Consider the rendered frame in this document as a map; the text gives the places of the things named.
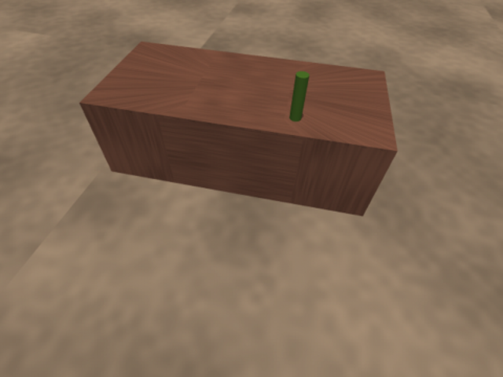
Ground can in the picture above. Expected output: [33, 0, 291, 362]
[289, 71, 310, 122]

